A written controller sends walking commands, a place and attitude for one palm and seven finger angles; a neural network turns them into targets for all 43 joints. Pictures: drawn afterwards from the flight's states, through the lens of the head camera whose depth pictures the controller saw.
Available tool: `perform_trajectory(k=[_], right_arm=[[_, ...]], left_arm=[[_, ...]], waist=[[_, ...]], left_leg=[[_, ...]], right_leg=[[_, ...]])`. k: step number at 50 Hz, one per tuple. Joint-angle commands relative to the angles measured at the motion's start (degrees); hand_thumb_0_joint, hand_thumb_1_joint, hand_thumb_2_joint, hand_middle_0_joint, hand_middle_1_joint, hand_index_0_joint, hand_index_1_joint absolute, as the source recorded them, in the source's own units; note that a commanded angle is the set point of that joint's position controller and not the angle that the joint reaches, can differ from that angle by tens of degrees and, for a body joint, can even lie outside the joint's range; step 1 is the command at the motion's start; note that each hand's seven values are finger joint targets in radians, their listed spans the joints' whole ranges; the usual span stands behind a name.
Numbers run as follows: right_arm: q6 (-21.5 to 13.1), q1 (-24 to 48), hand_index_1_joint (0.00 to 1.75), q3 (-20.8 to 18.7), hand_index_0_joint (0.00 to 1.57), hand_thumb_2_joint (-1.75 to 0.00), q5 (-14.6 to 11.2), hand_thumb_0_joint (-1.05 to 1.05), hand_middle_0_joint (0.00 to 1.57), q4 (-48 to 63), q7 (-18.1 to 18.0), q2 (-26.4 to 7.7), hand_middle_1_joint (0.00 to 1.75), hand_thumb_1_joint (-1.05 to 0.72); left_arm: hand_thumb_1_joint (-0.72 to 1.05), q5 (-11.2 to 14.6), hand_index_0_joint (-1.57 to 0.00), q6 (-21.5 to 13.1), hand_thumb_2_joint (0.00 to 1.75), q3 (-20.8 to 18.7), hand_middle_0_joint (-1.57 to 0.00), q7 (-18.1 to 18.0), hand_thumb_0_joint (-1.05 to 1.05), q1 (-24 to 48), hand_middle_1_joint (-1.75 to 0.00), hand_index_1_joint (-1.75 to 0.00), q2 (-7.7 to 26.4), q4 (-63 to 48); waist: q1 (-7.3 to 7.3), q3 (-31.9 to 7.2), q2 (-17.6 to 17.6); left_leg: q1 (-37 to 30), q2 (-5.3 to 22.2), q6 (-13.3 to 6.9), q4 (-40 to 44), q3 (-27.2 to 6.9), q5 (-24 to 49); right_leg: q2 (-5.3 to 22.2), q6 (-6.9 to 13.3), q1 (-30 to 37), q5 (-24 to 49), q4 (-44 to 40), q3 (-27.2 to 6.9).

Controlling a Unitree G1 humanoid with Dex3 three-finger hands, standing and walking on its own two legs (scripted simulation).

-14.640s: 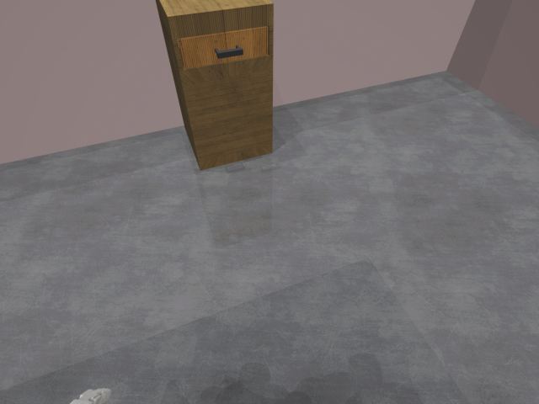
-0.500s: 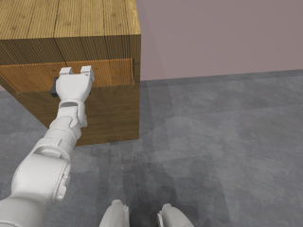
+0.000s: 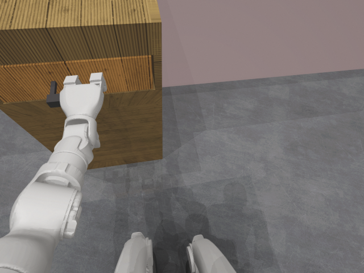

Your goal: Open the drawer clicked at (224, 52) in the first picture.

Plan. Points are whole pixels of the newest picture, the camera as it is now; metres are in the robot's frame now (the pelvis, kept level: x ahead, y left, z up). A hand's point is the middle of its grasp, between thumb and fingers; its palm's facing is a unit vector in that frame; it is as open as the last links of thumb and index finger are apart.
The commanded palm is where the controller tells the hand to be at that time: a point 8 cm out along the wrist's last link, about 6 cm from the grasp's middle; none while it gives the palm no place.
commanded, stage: lower the fingers behind the handle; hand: left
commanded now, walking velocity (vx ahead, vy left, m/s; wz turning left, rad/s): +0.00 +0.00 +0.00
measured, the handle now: (73, 91) +0.55 +0.22 -0.01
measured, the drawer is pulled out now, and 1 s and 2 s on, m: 0.00 0.00 0.06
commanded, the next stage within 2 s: close the thumb around the handle in 0.40 s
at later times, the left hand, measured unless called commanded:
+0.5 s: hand (92, 110) +0.51 +0.18 -0.04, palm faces -0.05 -0.03 -1.00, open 13.8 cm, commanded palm +0.50 +0.17 +0.02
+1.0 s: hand (92, 110) +0.51 +0.18 -0.04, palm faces -0.05 -0.03 -1.00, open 7.5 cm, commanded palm +0.49 +0.17 +0.02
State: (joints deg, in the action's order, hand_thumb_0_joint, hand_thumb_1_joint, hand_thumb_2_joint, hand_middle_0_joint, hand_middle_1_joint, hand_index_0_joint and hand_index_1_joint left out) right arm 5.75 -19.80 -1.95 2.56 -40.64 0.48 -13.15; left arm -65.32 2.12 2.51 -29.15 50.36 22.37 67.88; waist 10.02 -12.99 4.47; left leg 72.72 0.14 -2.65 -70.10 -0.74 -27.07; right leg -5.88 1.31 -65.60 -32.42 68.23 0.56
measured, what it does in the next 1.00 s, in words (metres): stands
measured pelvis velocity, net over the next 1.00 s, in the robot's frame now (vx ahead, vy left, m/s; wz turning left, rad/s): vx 0.01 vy -0.01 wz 0.01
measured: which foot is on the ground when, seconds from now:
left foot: down 0.00-1.00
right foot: down 0.00-1.00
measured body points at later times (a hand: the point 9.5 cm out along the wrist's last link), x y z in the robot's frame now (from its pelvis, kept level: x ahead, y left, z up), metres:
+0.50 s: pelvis +0.00 +0.00 +0.00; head +0.15 +0.01 +0.42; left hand +0.50 +0.18 +0.02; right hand +0.00 -0.27 -0.13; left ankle +0.04 +0.09 -0.63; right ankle -0.01 -0.11 -0.63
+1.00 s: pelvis +0.01 -0.01 +0.00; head +0.15 +0.01 +0.42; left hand +0.50 +0.18 +0.02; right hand +0.01 -0.27 -0.13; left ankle +0.04 +0.09 -0.63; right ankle -0.01 -0.11 -0.63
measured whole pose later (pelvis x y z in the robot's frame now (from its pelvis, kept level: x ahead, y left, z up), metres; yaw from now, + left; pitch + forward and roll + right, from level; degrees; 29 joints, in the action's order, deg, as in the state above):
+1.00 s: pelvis +0.01 -0.01 +0.00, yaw +0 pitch +31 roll -4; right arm 5.5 -18.7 -1.9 2.4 -40.6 0.5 -13.1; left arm -64.5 3.6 3.2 -28.9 51.3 22.7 67.8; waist 10.0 -12.7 4.6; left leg 73.6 0.2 -2.1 -70.9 -1.4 -27.8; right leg -6.0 1.9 -66.4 -33.2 69.0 1.3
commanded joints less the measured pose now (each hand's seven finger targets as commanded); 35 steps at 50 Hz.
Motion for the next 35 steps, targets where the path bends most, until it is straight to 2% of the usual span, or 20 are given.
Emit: perform_trajectory(k=[1,4,5,6,7,9,11,12,13,15,17,19,20,22,24,25,29,35], right_arm=[[-0.78,-8.37,0.3,-3.58,0.2,-0.9,0.48,0.0,0.2,2.38,-0.43,-10.11,0.3,-0.9],[-0.7,-8.58,0.3,-3.61,0.2,-0.9,0.32,0.0,0.2,2.04,-0.26,-10.19,0.3,-0.9],[-0.79,-8.48,0.3,-3.63,0.2,-0.9,0.42,0.0,0.2,1.93,-0.24,-10.14,0.3,-0.9],[-0.78,-8.67,0.3,-3.44,0.2,-0.9,0.27,0.0,0.2,1.76,-0.25,-10.31,0.3,-0.9],[-0.76,-8.71,0.3,-3.32,0.2,-0.9,0.3,0.0,0.2,1.76,-0.38,-10.39,0.3,-0.9],[-0.8,-8.55,0.3,-3.31,0.2,-0.9,0.19,0.0,0.2,2.02,-0.48,-10.34,0.3,-0.9],[-0.84,-8.53,0.3,-3.15,0.2,-0.9,0.08,0.0,0.2,2.05,-0.52,-10.03,0.3,-0.9],[-0.84,-8.57,0.3,-3.0,0.2,-0.9,0.04,0.0,0.2,2.03,-0.65,-10.15,0.3,-0.9],[-0.93,-8.59,0.3,-2.86,0.2,-0.9,0.03,0.0,0.2,1.96,-0.83,-10.08,0.3,-0.9],[-0.92,-8.61,0.3,-2.75,0.2,-0.9,-0.01,0.0,0.2,2.51,-1.01,-10.1,0.3,-0.9],[-1.01,-8.75,0.3,-2.82,0.2,-0.9,0.02,0.0,0.2,2.43,-1.1,-9.79,0.3,-0.9],[-1.11,-8.8,0.3,-2.76,0.2,-0.9,-0.08,0.0,0.2,2.39,-1.11,-9.85,0.3,-0.9],[-1.13,-8.78,0.3,-2.94,0.2,-0.9,0.09,0.0,0.2,2.37,-1.15,-9.8,0.3,-0.9],[-1.08,-8.89,0.3,-2.98,0.2,-0.9,0.1,0.0,0.2,2.5,-1.06,-9.81,0.3,-0.9],[-1.06,-9.03,0.3,-3.09,0.2,-0.9,0.08,0.0,0.2,2.29,-0.98,-9.82,0.3,-0.9],[-1.02,-9.31,0.3,-3.06,0.2,-0.9,0.15,0.0,0.2,2.15,-0.91,-9.75,0.3,-0.9],[-0.85,-9.4,0.3,-3.08,0.2,-0.9,0.03,0.0,0.2,2.03,-0.77,-9.8,0.3,-0.9],[-0.71,-9.15,0.3,-3.3,0.2,-0.9,0.07,0.0,0.2,1.9,-0.65,-9.7,0.3,-0.9]], left_arm=[[-0.5,-0.28,-0.3,0.93,0.3,-3.28,-0.3,-3.42,0.0,22.42,-1.2,-1.2,13.31,-9.46],[-0.5,-0.32,-0.3,2.39,0.3,-2.36,-0.3,-4.31,0.0,24.8,-1.2,-1.2,12.55,-8.65],[-0.5,0.05,-0.3,2.88,0.3,-1.38,-0.3,-4.37,0.0,26.47,-1.2,-1.2,11.47,-8.96],[-0.5,0.15,-0.3,3.49,0.3,-2.62,-0.3,-4.42,0.0,26.31,-1.2,-1.2,13.34,-8.08],[-0.5,0.36,-0.3,3.95,0.3,-2.71,-0.3,-4.24,0.0,26.98,-1.2,-1.2,14.01,-7.94],[-0.5,0.43,-0.3,4.19,0.3,-2.62,-0.3,-3.58,0.0,27.43,-1.2,-1.2,14.1,-8.91],[-0.5,0.67,-0.3,4.54,0.3,-1.03,-0.3,-2.77,0.0,27.16,-1.2,-1.2,12.08,-8.09],[-0.5,0.8,-0.3,4.55,0.3,-1.65,-0.3,-2.47,0.0,26.84,-1.2,-1.2,13.06,-7.41],[-0.5,0.96,-0.3,4.22,0.3,-2.12,-0.3,-2.0,0.0,27.65,-1.2,-1.2,13.94,-7.82],[-0.5,1.02,-0.3,3.7,0.3,-2.73,-0.3,-1.43,0.0,24.99,-1.2,-1.2,14.4,-7.78],[-0.5,0.7,-0.3,2.97,0.3,-0.89,-0.3,-1.15,0.0,26.24,-1.2,-1.2,12.29,-8.43],[-0.5,0.63,-0.3,2.32,0.3,-1.61,-0.3,-1.02,0.0,25.64,-1.2,-1.2,13.12,-8.16],[-0.5,0.61,-0.3,2.05,0.3,-1.27,-0.3,-1.01,0.0,25.77,-1.2,-1.2,12.63,-8.66],[-0.5,0.41,-0.3,1.68,0.3,-1.59,-0.3,-1.19,0.0,24.59,-1.2,-1.2,12.74,-8.7],[-0.5,0.42,-0.3,1.66,0.3,-1.32,-0.3,-1.47,0.0,25.19,-1.2,-1.2,12.24,-8.68],[-0.5,0.59,-0.3,1.77,0.3,-0.94,-0.3,-1.55,0.0,25.07,-1.2,-1.2,11.76,-8.65],[-0.28,0.83,-0.32,2.23,0.4,-2.21,-0.32,-1.66,0.0,24.99,-1.22,-1.22,13.45,-9.39],[0.06,0.84,-0.34,2.23,0.54,-1.38,-0.34,-1.58,0.0,23.95,-1.26,-1.26,11.97,-9.3]], waist=[[0.47,-27.3,2.79],[1.26,-27.51,2.89],[1.91,-27.22,4.22],[1.51,-27.95,2.95],[1.86,-27.95,2.82],[1.41,-30.39,4.53],[1.95,-28.72,4.27],[2.04,-27.52,3.3],[2.11,-28.2,3.05],[1.14,-28.38,3.12],[2.26,-26.92,2.79],[1.85,-27.01,2.95],[2.15,-27.32,2.99],[1.5,-27.1,3.52],[2.16,-27.24,2.63],[1.95,-27.01,3.12],[1.45,-28.89,2.82],[1.46,-27.63,3.23]], left_leg=[[-28.3,0.82,-0.12,4.36,-2.22,19.34],[-29.41,0.86,0.05,4.48,-2.92,19.7],[-29.72,0.86,-0.02,4.39,-2.73,19.2],[-29.03,0.74,-0.12,4.44,-2.74,18.73],[-28.92,0.77,-0.2,4.39,-2.63,19.03],[-30.69,0.7,-0.04,4.47,-2.72,20.19],[-30.16,0.66,-0.21,4.55,-2.43,19.54],[-29.11,0.65,-0.3,4.56,-2.39,18.82],[-29.32,0.76,-0.32,4.58,-2.55,19.3],[-28.54,0.49,-0.4,4.48,-2.0,19.61],[-27.74,0.59,-0.54,4.14,-1.82,19.21],[-27.76,0.72,-0.44,3.96,-2.2,19.61],[-27.7,0.69,-0.49,3.64,-2.02,19.46],[-27.83,0.67,-0.28,3.92,-2.17,19.54],[-27.96,0.8,-0.39,3.57,-2.28,20.08],[-27.72,0.66,-0.38,3.58,-2.15,20.21],[-27.74,0.52,-0.44,3.42,-1.72,21.21],[-28.14,0.55,-0.38,3.72,-1.62,20.21]], right_leg=[[0.91,0.83,3.62,18.26,-8.37,1.14],[0.85,0.76,2.49,17.66,-8.28,1.53],[0.86,0.72,1.95,17.34,-8.59,1.58],[0.87,0.67,3.0,17.22,-8.54,1.59],[0.88,0.6,3.56,18.02,-8.71,1.44],[1.0,0.6,3.82,18.64,-8.46,1.37],[0.9,0.55,3.73,18.36,-9.0,1.47],[0.92,0.55,4.02,18.15,-9.22,1.42],[0.98,0.52,4.58,18.75,-8.92,1.29],[0.98,0.57,5.74,19.74,-9.01,1.08],[0.99,0.44,5.12,20.05,-9.19,1.01],[0.93,0.54,4.27,19.68,-8.57,1.09],[0.94,0.52,4.35,19.9,-8.65,0.93],[0.9,0.71,4.25,19.47,-8.51,1.09],[0.88,0.54,3.73,19.97,-8.38,1.03],[0.82,0.63,4.24,20.38,-8.44,1.08],[0.93,0.49,6.36,22.83,-8.26,0.71],[0.87,0.55,5.83,21.71,-8.96,0.77]])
